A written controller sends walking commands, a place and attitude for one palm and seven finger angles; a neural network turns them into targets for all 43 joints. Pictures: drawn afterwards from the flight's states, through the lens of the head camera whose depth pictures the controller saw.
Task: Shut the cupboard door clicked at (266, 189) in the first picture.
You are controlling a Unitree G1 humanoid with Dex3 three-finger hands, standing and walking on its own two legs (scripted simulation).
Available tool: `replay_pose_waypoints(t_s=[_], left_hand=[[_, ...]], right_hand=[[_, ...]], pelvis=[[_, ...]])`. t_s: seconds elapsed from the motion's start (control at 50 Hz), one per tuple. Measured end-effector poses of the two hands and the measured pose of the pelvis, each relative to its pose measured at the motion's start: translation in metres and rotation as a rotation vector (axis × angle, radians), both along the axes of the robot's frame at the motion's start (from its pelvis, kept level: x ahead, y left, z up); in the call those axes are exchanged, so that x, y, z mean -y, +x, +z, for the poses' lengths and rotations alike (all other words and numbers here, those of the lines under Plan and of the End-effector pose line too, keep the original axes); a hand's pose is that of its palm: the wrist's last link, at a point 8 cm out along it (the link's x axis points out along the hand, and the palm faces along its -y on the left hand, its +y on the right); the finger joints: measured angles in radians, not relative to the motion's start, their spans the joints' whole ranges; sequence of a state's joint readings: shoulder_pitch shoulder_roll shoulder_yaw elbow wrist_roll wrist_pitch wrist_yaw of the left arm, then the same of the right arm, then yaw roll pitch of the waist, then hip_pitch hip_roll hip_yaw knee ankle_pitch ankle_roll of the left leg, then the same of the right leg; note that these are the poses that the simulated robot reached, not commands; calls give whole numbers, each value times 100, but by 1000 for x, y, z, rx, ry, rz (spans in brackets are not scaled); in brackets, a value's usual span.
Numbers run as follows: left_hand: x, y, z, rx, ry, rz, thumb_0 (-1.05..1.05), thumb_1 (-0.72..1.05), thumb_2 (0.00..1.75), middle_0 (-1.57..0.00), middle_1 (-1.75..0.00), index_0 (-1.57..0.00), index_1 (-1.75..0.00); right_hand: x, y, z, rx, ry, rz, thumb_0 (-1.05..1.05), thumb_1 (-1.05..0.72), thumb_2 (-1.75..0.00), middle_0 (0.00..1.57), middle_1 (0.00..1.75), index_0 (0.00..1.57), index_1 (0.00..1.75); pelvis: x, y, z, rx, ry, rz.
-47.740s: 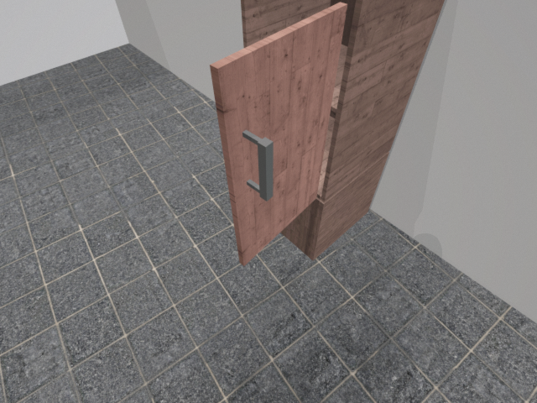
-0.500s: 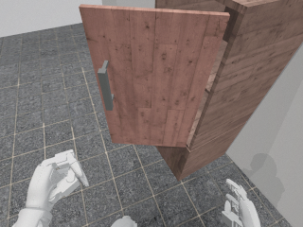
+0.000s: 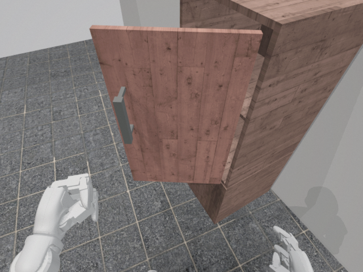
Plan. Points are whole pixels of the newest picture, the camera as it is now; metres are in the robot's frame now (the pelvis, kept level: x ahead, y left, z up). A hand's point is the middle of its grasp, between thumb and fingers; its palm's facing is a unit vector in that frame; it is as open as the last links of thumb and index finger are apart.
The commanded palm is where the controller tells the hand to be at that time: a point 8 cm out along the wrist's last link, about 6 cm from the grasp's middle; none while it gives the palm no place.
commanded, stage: raise the hand and make a fist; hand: left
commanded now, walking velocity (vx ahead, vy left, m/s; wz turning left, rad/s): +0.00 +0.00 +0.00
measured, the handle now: (125, 116) +0.47 +0.18 +0.08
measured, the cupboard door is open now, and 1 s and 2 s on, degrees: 58 58 58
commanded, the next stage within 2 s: bring the fist close to the handle in 0.22 s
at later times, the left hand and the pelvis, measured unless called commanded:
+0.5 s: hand (103, 199) +0.24 +0.17 +0.08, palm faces +0.02 -1.00 -0.05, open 3.1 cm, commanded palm +0.23 +0.22 +0.08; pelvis +0.00 -0.02 +0.00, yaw +0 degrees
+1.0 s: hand (126, 164) +0.32 +0.14 +0.08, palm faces +0.00 -1.00 -0.04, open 3.1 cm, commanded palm +0.30 +0.20 +0.08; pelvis +0.00 -0.01 +0.00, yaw -1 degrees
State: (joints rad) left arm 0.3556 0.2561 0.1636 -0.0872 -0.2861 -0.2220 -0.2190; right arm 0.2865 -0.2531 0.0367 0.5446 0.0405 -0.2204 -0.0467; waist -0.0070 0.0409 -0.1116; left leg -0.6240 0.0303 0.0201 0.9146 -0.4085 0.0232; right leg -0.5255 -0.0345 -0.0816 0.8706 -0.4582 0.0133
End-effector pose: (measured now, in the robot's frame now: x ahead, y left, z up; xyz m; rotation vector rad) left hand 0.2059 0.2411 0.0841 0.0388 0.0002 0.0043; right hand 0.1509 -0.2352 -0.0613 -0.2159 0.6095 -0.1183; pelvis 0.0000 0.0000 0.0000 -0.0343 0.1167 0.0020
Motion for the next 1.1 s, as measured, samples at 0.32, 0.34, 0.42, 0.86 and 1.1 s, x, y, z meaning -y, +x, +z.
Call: replay_pose_waypoints(t_s=[0.32,0.34,0.42,0.86,1.1], left_hand=[[14,-5,0,20,14,16,1,90,90,-130,-150,-130,-150],[15,-5,0,20,13,16,1,90,90,-130,-150,-130,-150],[16,0,-1,19,17,13,1,90,90,-130,-150,-130,-150],[37,72,1,34,-3,-12,1,90,90,-130,-150,-130,-150],[46,110,2,36,2,3,1,90,90,-130,-150,-130,-150]], right_hand=[[13,3,-4,11,13,-4,2,-90,-90,20,30,20,30],[13,4,-4,13,15,-4,2,-90,-90,20,30,20,30],[14,5,-5,13,16,1,2,-90,-90,20,30,20,30],[22,-12,-14,-91,11,-42,2,-90,-90,20,30,20,30],[21,-20,-21,-165,27,-64,1,-90,-90,20,30,20,30]], pelvis=[[13,-1,-1,-2,11,1],[14,-1,-1,-1,11,1],[15,-2,-2,-2,11,4],[13,3,2,-13,23,-14],[13,5,4,-20,26,-26]])
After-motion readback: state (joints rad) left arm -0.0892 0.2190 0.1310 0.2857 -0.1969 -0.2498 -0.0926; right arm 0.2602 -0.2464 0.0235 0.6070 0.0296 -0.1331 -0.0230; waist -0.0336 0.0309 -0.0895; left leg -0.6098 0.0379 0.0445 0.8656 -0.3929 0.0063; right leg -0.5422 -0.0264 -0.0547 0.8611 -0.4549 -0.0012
